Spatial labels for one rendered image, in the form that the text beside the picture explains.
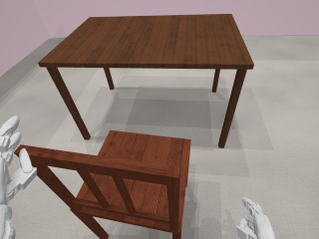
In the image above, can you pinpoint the robot left hand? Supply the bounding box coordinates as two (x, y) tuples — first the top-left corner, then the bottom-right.
(0, 116), (37, 205)

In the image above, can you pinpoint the robot left forearm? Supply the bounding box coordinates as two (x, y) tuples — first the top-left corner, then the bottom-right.
(0, 204), (16, 239)

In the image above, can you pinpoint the chair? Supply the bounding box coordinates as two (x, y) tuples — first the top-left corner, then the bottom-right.
(14, 130), (191, 239)

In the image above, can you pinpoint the table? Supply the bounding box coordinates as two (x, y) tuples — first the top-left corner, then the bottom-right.
(38, 14), (254, 148)

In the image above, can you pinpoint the robot right hand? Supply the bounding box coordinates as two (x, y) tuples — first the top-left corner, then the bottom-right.
(236, 197), (276, 239)

